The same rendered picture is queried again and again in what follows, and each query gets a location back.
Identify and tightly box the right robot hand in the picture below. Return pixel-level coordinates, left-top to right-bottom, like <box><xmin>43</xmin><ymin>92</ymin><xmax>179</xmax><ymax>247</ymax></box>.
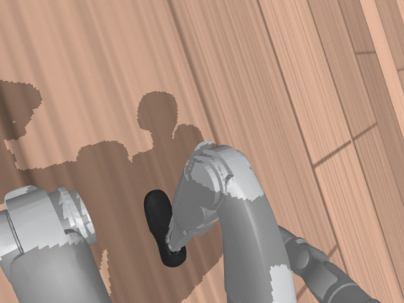
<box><xmin>278</xmin><ymin>225</ymin><xmax>296</xmax><ymax>244</ymax></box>

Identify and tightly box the right robot foot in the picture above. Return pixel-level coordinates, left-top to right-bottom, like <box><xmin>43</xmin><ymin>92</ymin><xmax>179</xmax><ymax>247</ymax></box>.
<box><xmin>144</xmin><ymin>189</ymin><xmax>186</xmax><ymax>267</ymax></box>

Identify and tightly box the right robot arm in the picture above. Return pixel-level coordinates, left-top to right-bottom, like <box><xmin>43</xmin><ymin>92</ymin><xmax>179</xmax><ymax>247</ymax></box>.
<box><xmin>285</xmin><ymin>237</ymin><xmax>381</xmax><ymax>303</ymax></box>

